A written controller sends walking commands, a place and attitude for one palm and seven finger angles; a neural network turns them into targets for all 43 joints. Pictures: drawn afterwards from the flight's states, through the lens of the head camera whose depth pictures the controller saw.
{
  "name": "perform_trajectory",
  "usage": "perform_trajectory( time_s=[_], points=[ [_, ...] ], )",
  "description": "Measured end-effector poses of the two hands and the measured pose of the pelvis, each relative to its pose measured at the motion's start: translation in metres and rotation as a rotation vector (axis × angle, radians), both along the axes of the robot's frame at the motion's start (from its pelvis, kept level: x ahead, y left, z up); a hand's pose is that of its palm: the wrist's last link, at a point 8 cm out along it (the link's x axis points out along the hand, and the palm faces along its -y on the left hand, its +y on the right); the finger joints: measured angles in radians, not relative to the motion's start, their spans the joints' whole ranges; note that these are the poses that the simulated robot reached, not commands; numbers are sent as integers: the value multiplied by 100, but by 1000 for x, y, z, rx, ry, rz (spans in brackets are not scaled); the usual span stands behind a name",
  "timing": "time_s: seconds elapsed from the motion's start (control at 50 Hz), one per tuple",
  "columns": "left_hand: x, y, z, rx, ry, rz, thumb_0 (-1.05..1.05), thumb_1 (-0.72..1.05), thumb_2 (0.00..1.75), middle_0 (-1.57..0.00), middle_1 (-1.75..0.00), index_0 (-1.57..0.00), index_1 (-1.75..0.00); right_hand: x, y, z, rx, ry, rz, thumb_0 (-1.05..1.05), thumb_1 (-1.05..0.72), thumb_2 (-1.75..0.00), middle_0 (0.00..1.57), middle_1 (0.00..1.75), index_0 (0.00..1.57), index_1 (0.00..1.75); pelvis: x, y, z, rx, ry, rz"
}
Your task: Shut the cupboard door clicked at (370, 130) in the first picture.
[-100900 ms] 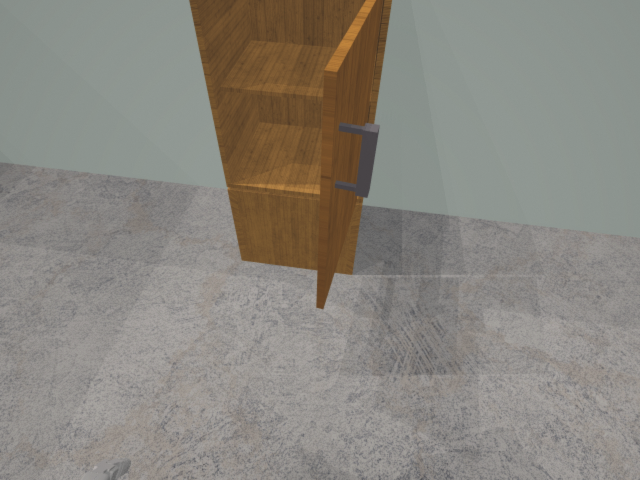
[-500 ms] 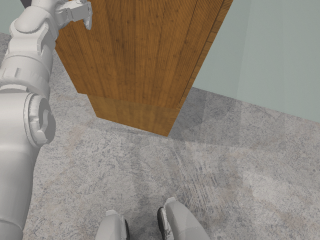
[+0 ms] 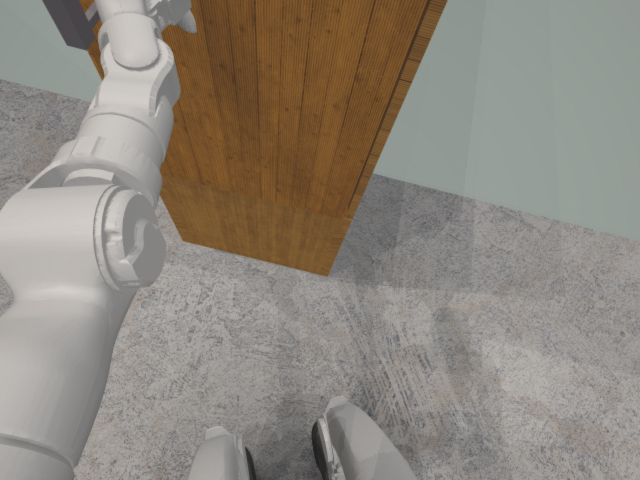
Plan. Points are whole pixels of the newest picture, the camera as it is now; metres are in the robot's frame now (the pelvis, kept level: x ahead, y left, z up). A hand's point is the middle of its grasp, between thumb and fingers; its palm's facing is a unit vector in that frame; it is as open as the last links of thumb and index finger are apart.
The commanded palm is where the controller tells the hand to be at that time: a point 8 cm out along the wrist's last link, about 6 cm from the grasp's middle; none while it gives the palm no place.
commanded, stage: pull the fist back off the door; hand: left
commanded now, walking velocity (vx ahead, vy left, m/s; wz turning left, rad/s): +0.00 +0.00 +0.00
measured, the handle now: out of the picture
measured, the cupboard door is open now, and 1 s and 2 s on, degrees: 0 0 0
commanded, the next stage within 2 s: draw the hand back to the body in 0.62 s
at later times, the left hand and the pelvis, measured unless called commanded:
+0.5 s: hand (178, 65) +0.54 +0.04 +0.14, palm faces +0.03 -1.00 -0.03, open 3.1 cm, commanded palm +0.51 +0.07 +0.16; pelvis +0.02 -0.01 +0.04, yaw +0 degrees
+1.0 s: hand (119, 91) +0.47 +0.08 +0.18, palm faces +0.08 -1.00 -0.06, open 3.1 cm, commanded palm +0.43 +0.13 +0.18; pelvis +0.02 -0.01 +0.05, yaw -2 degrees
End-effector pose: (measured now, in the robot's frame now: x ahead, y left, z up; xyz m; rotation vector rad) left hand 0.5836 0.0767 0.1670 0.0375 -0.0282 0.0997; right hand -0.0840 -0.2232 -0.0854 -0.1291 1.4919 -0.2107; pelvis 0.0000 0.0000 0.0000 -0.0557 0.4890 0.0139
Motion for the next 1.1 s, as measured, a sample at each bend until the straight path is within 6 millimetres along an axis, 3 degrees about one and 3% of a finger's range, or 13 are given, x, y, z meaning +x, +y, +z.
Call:
perform_trajectory(
  time_s=[0.1,0.2,0.32,0.42,0.52,0.66,0.76,0.88,0.98,1.1],
  points=[
    [-7,-12,-1,74,29,-66,2,88,93,-130,-150,-130,-150,-5,2,3,29,9,-60,0,-90,-90,20,30,20,30,1,-3,9,11,-34,-10],
    [-18,-16,-8,-44,141,-71,2,89,91,-130,-150,-130,-150,-1,-6,13,21,-2,-67,0,-90,-90,20,30,20,30,6,-6,24,22,-76,-21],
    [-30,-4,11,-34,-23,-38,2,89,90,-130,-150,-130,-150,14,-26,19,-4,-50,-39,0,-90,-90,20,30,20,30,13,-11,31,33,-108,-32],
    [-48,12,-4,47,32,-63,2,90,90,-130,-150,-130,-150,37,-41,19,-15,-77,-25,0,-90,-90,20,30,20,30,17,-13,36,37,-142,-27],
    [-74,16,-24,-34,92,-66,2,90,90,-130,-150,-130,-150,72,-51,22,-41,-141,20,0,-90,-90,20,30,20,30,19,-13,42,36,-180,-10],
    [-87,-8,3,-8,-67,-126,2,90,90,-130,-150,-130,-150,122,-53,16,-55,-275,71,0,-90,-90,20,30,20,30,19,-11,39,41,-198,3],
    [-82,-13,5,21,19,-106,2,89,90,-131,-150,-130,-150,135,-43,12,-29,-323,52,0,-90,-90,20,30,20,30,17,-10,39,49,-202,-10],
    [-95,15,0,-61,28,-22,2,89,89,-130,-150,-130,-150,124,-30,13,12,-318,24,0,-90,-90,20,30,20,30,19,-11,46,57,-232,-42],
    [-128,54,10,20,-84,-20,2,90,89,-130,-150,-130,-150,117,-29,16,28,-315,6,0,-90,-90,20,30,20,30,20,-13,51,55,-276,-50],
    [-174,82,10,-14,-14,-57,2,90,90,-130,-150,-130,-150,139,-38,28,-11,-378,22,1,-90,-90,20,30,20,30,18,-11,60,44,-354,-23]
  ],
)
